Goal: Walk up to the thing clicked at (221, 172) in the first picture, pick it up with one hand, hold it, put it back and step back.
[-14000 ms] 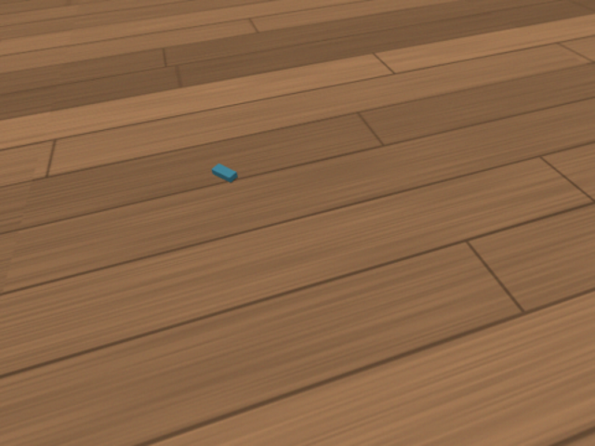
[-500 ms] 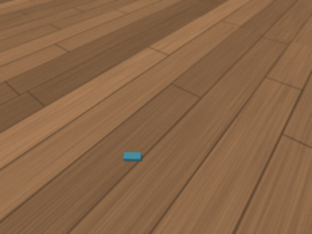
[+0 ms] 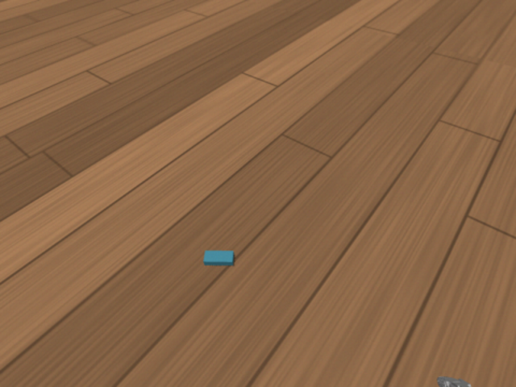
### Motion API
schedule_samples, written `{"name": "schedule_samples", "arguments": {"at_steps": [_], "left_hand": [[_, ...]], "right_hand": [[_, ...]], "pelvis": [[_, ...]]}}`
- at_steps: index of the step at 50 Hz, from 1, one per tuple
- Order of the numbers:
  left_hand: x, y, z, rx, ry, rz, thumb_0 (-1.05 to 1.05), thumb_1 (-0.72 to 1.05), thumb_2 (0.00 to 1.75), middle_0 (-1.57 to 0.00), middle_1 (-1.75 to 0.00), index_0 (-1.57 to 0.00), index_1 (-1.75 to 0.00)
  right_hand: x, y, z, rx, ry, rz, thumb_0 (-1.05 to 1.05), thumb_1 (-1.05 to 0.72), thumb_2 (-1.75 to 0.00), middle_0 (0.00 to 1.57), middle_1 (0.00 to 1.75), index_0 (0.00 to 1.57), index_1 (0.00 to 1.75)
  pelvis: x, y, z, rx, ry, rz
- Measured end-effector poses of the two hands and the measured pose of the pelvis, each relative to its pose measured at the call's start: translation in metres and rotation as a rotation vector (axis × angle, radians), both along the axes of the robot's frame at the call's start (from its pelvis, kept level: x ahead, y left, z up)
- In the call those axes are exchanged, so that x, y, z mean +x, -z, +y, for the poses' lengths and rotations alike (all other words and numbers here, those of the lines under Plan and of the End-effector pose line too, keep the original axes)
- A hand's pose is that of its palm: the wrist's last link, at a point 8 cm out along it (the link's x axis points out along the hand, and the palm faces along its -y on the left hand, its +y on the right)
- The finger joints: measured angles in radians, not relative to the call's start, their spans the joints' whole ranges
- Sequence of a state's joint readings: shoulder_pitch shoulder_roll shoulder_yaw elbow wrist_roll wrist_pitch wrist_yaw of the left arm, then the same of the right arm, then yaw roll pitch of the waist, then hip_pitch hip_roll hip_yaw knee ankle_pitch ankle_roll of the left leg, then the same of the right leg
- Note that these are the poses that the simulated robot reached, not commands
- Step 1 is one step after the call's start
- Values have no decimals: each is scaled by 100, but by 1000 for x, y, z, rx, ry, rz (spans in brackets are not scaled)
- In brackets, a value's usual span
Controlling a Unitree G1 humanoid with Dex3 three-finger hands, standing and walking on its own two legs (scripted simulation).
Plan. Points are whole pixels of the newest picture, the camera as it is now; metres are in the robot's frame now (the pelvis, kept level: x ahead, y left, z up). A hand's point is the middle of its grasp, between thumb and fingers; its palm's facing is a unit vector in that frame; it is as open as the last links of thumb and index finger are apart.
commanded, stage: stand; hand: left
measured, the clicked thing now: (219, 257) +0.76 +0.25 -0.76
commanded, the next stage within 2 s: walk up in 0.90 s
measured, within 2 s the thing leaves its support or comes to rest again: neither
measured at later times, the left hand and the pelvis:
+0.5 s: hand out of the picture +0.05 +0.26 -0.15, palm faces -0.03 -0.94 -0.34, open 7.4 cm; pelvis -0.02 +0.00 +0.01, yaw +0 degrees
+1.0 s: hand out of the picture +0.05 +0.26 -0.15, palm faces -0.02 -0.94 -0.34, open 7.4 cm; pelvis +0.00 +0.00 +0.00, yaw +0 degrees
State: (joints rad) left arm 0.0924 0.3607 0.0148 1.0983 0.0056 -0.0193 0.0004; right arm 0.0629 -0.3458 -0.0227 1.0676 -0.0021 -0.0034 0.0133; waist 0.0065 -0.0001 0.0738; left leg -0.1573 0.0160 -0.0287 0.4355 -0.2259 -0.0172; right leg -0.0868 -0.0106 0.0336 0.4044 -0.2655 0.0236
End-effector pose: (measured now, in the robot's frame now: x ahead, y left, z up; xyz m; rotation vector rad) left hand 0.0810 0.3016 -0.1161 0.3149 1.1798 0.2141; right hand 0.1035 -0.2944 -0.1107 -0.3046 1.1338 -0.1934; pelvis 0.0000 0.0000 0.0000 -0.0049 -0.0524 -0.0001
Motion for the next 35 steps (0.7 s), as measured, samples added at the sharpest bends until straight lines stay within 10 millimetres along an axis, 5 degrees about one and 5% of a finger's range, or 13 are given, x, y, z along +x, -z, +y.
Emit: {"name": "schedule_samples", "arguments": {"at_steps": [23, 35], "left_hand": [[-34, -1, -1, -12, 6, 59, 1, 91, 90, -21, -30, -20, -30], [-45, 2, 2, -12, -4, 88, 1, 91, 90, -21, -30, -20, -30]], "right_hand": [[-58, 4, -2, 2, 27, 108, 1, -91, -90, 20, 30, 20, 30], [-66, 5, -2, -3, 28, 134, 1, -91, -90, 20, 30, 20, 30]], "pelvis": [[-20, -6, 1, -1, -2, 5], [-20, -5, 2, -1, -4, 12]]}}
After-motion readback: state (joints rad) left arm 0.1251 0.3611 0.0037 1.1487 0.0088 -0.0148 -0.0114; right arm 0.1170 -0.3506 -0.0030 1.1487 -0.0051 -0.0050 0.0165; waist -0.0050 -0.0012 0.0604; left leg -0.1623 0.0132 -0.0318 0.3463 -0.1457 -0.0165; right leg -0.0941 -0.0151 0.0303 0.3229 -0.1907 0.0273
